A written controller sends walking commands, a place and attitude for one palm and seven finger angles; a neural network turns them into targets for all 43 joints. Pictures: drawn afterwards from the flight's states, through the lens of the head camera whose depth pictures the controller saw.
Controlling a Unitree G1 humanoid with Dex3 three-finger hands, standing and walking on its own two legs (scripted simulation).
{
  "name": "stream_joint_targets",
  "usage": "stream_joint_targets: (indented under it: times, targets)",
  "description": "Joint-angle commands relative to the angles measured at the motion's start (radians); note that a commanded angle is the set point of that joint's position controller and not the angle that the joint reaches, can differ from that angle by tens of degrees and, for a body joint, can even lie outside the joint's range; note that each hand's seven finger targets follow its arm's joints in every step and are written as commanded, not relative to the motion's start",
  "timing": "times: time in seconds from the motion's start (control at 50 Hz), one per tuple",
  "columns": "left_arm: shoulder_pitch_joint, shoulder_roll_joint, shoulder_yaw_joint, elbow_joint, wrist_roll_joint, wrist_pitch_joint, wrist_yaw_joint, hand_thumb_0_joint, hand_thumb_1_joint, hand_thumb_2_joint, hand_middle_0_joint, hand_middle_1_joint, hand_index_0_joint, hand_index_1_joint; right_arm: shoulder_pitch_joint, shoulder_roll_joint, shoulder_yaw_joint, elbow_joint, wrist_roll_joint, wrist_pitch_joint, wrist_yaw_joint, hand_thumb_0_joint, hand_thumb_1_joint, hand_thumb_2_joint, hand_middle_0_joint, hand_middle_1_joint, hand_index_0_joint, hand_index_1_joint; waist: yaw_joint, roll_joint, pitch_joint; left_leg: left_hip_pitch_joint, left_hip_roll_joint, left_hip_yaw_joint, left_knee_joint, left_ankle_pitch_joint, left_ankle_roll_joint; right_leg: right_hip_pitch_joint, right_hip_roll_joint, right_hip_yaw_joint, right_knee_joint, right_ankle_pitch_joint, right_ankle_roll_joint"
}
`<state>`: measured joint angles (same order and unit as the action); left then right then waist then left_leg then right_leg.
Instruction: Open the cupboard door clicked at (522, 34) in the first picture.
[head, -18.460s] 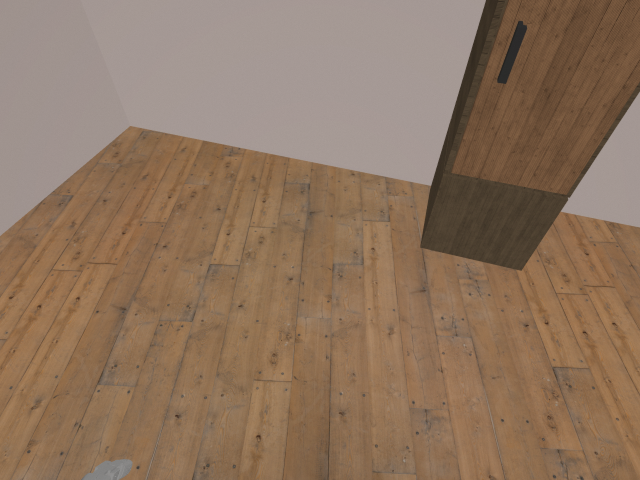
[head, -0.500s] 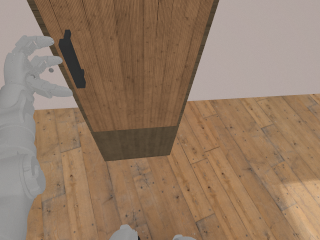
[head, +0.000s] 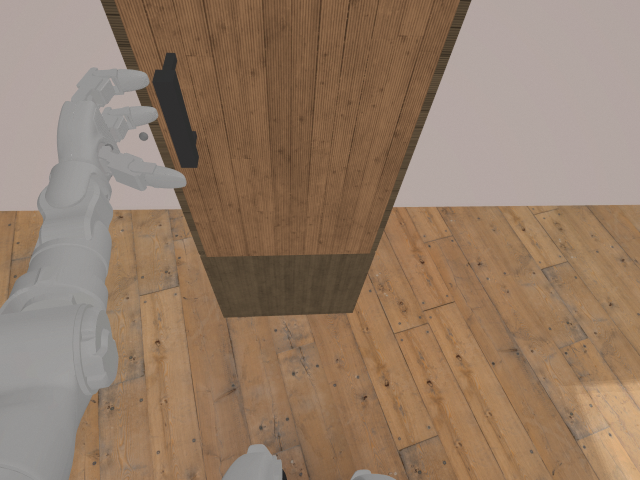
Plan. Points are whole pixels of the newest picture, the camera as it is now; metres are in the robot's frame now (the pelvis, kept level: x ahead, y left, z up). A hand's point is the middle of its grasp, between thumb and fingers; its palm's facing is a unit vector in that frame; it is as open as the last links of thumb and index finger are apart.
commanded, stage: slide the fingers in behind the handle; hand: left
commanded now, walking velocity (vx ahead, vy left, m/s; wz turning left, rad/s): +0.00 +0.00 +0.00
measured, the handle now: (180, 113) +0.55 +0.17 +0.11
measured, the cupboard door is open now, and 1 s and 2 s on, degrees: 0 0 0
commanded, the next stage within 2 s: move the hooked fingers beside the handle in 0.96 s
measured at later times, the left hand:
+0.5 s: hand (148, 135) +0.50 +0.20 +0.12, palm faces +0.11 -0.99 -0.02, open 14.0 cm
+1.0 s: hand (157, 141) +0.49 +0.19 +0.12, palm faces +0.11 -0.99 -0.03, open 14.0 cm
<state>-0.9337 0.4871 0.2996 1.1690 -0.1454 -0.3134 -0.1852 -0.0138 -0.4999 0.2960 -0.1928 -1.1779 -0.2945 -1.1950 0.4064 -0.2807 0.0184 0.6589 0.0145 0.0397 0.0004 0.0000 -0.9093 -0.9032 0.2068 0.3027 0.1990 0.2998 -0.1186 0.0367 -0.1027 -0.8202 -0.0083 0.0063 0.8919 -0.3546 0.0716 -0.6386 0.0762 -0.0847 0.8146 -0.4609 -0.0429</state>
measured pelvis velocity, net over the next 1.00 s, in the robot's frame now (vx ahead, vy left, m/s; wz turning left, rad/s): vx -0.02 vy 0.00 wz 0.05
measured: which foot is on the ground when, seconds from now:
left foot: down 0.00-1.00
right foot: down 0.00-1.00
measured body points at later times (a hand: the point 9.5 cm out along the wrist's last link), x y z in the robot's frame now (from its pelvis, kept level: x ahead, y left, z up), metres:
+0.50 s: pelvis -0.01 +0.00 -0.01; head +0.09 +0.02 +0.43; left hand +0.49 +0.25 +0.13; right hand +0.01 -0.27 -0.12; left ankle +0.04 +0.07 -0.69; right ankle -0.04 -0.10 -0.69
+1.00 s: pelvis -0.02 +0.00 -0.01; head +0.08 +0.03 +0.43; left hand +0.48 +0.24 +0.12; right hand +0.02 -0.26 -0.12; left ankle +0.04 +0.07 -0.69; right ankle -0.04 -0.10 -0.69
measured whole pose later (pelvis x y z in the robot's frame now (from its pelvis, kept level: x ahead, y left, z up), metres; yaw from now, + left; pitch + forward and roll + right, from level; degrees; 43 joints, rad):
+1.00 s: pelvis -0.02 +0.00 -0.01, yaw +3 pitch +17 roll -4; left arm -1.05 0.39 0.12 1.21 -0.17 -0.32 -0.03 -0.01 -0.50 0.30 -0.02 -1.19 -0.30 -1.20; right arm 0.39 -0.27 0.01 0.72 0.00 -0.06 0.03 0.00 -0.91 -0.90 0.21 0.30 0.20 0.30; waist -0.09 0.04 -0.09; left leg -0.88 -0.04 -0.03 0.93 -0.33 0.08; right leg -0.69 0.05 -0.13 0.87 -0.47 -0.04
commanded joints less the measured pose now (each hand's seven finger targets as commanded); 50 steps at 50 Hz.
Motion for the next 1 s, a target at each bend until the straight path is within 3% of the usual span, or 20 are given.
stream_joint_targets:
  times: [0.0, 0.02, 0.04, 0.06, 0.1, 0.14, 0.18, 0.22, 0.28, 0.34, 0.38, 0.46, 0.52, 0.56, 0.64, 0.66, 0.72, 0.84, 0.92, 0.98]
  targets:
    - [-0.545, 0.095, -0.045, -0.186, 0.004, -0.061, -0.019, 0.0, -0.5, 0.3, -0.3, -1.2, -0.3, -1.2, 0.144, -0.184, -0.066, -0.031, -0.002, -0.025, -0.012, 0.0, -0.9, -0.9, 0.2, 0.3, 0.2, 0.3, -0.086, 0.088, -0.349, 0.586, 0.046, -0.155, -0.079, 0.255, -0.034, -0.217, 0.006, 0.047, -0.111, 0.217, 0.011]
    - [-0.568, 0.082, -0.058, -0.19, 0.001, -0.062, -0.017, 0.0, -0.5, 0.3, -0.3, -1.2, -0.3, -1.2, 0.148, -0.184, -0.063, -0.029, -0.003, -0.028, -0.013, 0.0, -0.9, -0.9, 0.2, 0.3, 0.2, 0.3, -0.098, 0.079, -0.348, 0.579, 0.042, -0.154, -0.078, 0.263, -0.03, -0.211, 0.005, 0.047, -0.111, 0.225, 0.01]
    - [-0.576, 0.1, -0.044, -0.19, 0.006, -0.064, -0.016, 0.0, -0.5, 0.3, -0.3, -1.2, -0.3, -1.2, 0.149, -0.186, -0.065, -0.027, -0.001, -0.031, -0.013, 0.0, -0.9, -0.9, 0.2, 0.3, 0.2, 0.3, -0.089, 0.083, -0.373, 0.586, 0.045, -0.155, -0.079, 0.268, -0.032, -0.211, 0.005, 0.049, -0.106, 0.229, 0.011]
    - [-0.582, 0.057, -0.085, -0.19, 0.006, -0.062, -0.019, 0.0, -0.5, 0.3, -0.3, -1.2, -0.3, -1.2, 0.143, -0.18, -0.064, -0.027, -0.001, -0.034, -0.012, 0.0, -0.9, -0.9, 0.2, 0.3, 0.2, 0.3, -0.098, 0.107, -0.366, 0.594, 0.042, -0.153, -0.075, 0.272, -0.033, -0.219, 0.004, 0.05, -0.107, 0.23, 0.011]
    - [-0.578, 0.02, -0.107, -0.205, 0.004, -0.065, -0.023, 0.0, -0.5, 0.3, -0.3, -1.2, -0.3, -1.2, 0.144, -0.176, -0.067, -0.025, -0.004, -0.04, -0.008, 0.0, -0.9, -0.9, 0.2, 0.3, 0.2, 0.3, -0.09, 0.132, -0.392, 0.622, 0.044, -0.162, -0.07, 0.295, -0.039, -0.23, 0.005, 0.044, -0.098, 0.234, 0.007]
    - [-0.584, -0.007, -0.121, -0.211, -0.002, -0.069, -0.021, 0.0, -0.5, 0.3, -0.3, -1.2, -0.3, -1.2, 0.147, -0.178, -0.069, -0.02, -0.004, -0.044, -0.003, 0.0, -0.9, -0.9, 0.2, 0.3, 0.2, 0.3, -0.096, 0.122, -0.409, 0.643, 0.046, -0.168, -0.063, 0.317, -0.039, -0.244, 0.006, 0.043, -0.096, 0.243, 0.008]
    - [-0.603, 0.014, -0.113, -0.189, -0.001, -0.062, -0.015, 0.0, -0.5, 0.3, -0.3, -1.2, -0.3, -1.2, 0.152, -0.183, -0.068, -0.014, -0.004, -0.045, -0.005, 0.0, -0.9, -0.9, 0.2, 0.3, 0.2, 0.3, -0.106, 0.082, -0.379, 0.599, 0.045, -0.169, -0.068, 0.268, -0.036, -0.243, 0.005, 0.043, -0.099, 0.223, 0.01]
    - [-0.638, -0.066, -0.172, -0.202, -0.003, -0.062, -0.009, 0.0, -0.5, 0.3, -0.3, -1.2, -0.3, -1.2, 0.151, -0.174, -0.069, -0.01, -0.006, -0.054, -0.001, 0.0, -0.9, -0.9, 0.2, 0.3, 0.2, 0.3, -0.122, 0.1, -0.369, 0.612, 0.042, -0.175, -0.067, 0.254, -0.035, -0.262, 0.004, 0.038, -0.097, 0.213, 0.008]
    - [-0.65, -0.044, -0.161, -0.179, 0.002, -0.056, 0.003, 0.0, -0.5, 0.3, -0.3, -1.2, -0.3, -1.2, 0.155, -0.182, -0.07, 0.003, -0.007, -0.06, 0.0, 0.0, -0.9, -0.9, 0.2, 0.3, 0.2, 0.3, -0.119, 0.104, -0.36, 0.596, 0.041, -0.179, -0.071, 0.218, -0.038, -0.28, 0.002, 0.04, -0.096, 0.193, 0.007]
    - [-0.672, -0.109, -0.206, -0.172, 0.005, -0.053, 0.008, 0.0, -0.5, 0.3, -0.3, -1.2, -0.3, -1.2, 0.154, -0.175, -0.071, 0.012, -0.008, -0.069, 0.004, 0.0, -0.9, -0.9, 0.2, 0.3, 0.2, 0.3, -0.134, 0.116, -0.363, 0.61, 0.041, -0.184, -0.063, 0.22, -0.038, -0.307, 0.0, 0.037, -0.09, 0.194, 0.007]
    - [-0.682, -0.113, -0.21, -0.157, 0.002, -0.044, 0.013, 0.0, -0.5, 0.3, -0.3, -1.2, -0.3, -1.2, 0.158, -0.179, -0.072, 0.017, -0.01, -0.074, 0.006, 0.0, -0.9, -0.9, 0.2, 0.3, 0.2, 0.3, -0.142, 0.097, -0.346, 0.587, 0.04, -0.186, -0.066, 0.183, -0.037, -0.313, -0.001, 0.038, -0.093, 0.178, 0.008]
    - [-0.695, -0.141, -0.23, -0.18, 0.001, -0.05, 0.018, 0.0, -0.5, 0.3, -0.3, -1.2, -0.3, -1.2, 0.16, -0.176, -0.075, 0.025, -0.013, -0.085, 0.009, 0.0, -0.9, -0.9, 0.2, 0.3, 0.2, 0.3, -0.137, 0.115, -0.394, 0.619, 0.039, -0.191, -0.057, 0.22, -0.04, -0.306, 0.0, 0.033, -0.082, 0.194, 0.005]
    - [-0.713, -0.218, -0.28, -0.213, -0.008, -0.054, 0.023, 0.0, -0.5, 0.3, -0.3, -1.2, -0.3, -1.2, 0.156, -0.168, -0.075, 0.024, -0.014, -0.095, 0.016, 0.0, -0.9, -0.9, 0.2, 0.3, 0.2, 0.3, -0.146, 0.128, -0.4, 0.638, 0.036, -0.197, -0.054, 0.222, -0.039, -0.315, -0.001, 0.029, -0.079, 0.196, 0.003]
    - [-0.68, -0.197, -0.262, -0.191, -0.007, -0.052, 0.029, 0.0, -0.5, 0.3, -0.3, -1.2, -0.3, -1.2, 0.15, -0.173, -0.078, 0.025, -0.013, -0.096, 0.018, 0.0, -0.9, -0.9, 0.2, 0.3, 0.2, 0.3, -0.134, 0.122, -0.388, 0.627, 0.035, -0.194, -0.056, 0.204, -0.042, -0.318, 0.002, 0.029, -0.081, 0.186, 0.003]
    - [-0.72, -0.162, -0.242, -0.205, -0.003, -0.057, 0.041, 0.0, -0.5, 0.3, -0.3, -1.2, -0.3, -1.2, 0.151, -0.178, -0.076, 0.028, -0.009, -0.099, 0.017, 0.0, -0.9, -0.9, 0.2, 0.3, 0.2, 0.3, -0.136, 0.102, -0.386, 0.613, 0.033, -0.193, -0.062, 0.199, -0.04, -0.309, 0.0, 0.032, -0.081, 0.187, 0.003]
    - [-0.701, -0.175, -0.252, -0.196, -0.001, -0.058, 0.042, 0.0, -0.5, 0.3, -0.3, -1.2, -0.3, -1.2, 0.146, -0.173, -0.074, 0.025, -0.011, -0.1, 0.018, 0.0, -0.9, -0.9, 0.2, 0.3, 0.2, 0.3, -0.126, 0.129, -0.385, 0.62, 0.031, -0.195, -0.064, 0.203, -0.044, -0.306, 0.001, 0.029, -0.078, 0.183, -0.001]
    - [-0.707, -0.225, -0.284, -0.211, 0.0, -0.064, 0.052, 0.0, -0.5, 0.3, -0.3, -1.2, -0.3, -1.2, 0.142, -0.17, -0.075, 0.022, -0.011, -0.106, 0.021, 0.0, -0.9, -0.9, 0.2, 0.3, 0.2, 0.3, -0.137, 0.13, -0.373, 0.648, 0.04, -0.22, -0.07, 0.194, -0.046, -0.335, -0.001, 0.023, -0.069, 0.177, 0.0]
    - [-0.723, -0.181, -0.252, -0.211, 0.005, -0.073, 0.066, 0.0, -0.5, 0.3, -0.3, -1.2, -0.3, -1.2, 0.139, -0.177, -0.073, 0.023, -0.009, -0.111, 0.019, 0.0, -0.9, -0.9, 0.2, 0.3, 0.2, 0.3, -0.126, 0.108, -0.388, 0.633, 0.037, -0.215, -0.079, 0.168, -0.047, -0.321, -0.002, 0.028, -0.069, 0.17, 0.001]
    - [-0.728, -0.225, -0.282, -0.191, 0.005, -0.07, 0.073, 0.0, -0.5, 0.3, -0.3, -1.2, -0.3, -1.2, 0.136, -0.174, -0.072, 0.026, -0.012, -0.114, 0.018, 0.0, -0.9, -0.9, 0.2, 0.3, 0.2, 0.3, -0.142, 0.104, -0.345, 0.627, 0.041, -0.236, -0.09, 0.12, -0.049, -0.347, -0.005, 0.024, -0.064, 0.152, 0.002]
    - [-0.749, -0.215, -0.278, -0.198, 0.012, -0.074, 0.082, 0.0, -0.5, 0.3, -0.3, -1.2, -0.3, -1.2, 0.135, -0.178, -0.073, 0.027, -0.012, -0.118, 0.016, 0.0, -0.9, -0.9, 0.2, 0.3, 0.2, 0.3, -0.141, 0.107, -0.37, 0.631, 0.044, -0.242, -0.091, 0.105, -0.052, -0.356, -0.008, 0.029, -0.06, 0.149, 0.003]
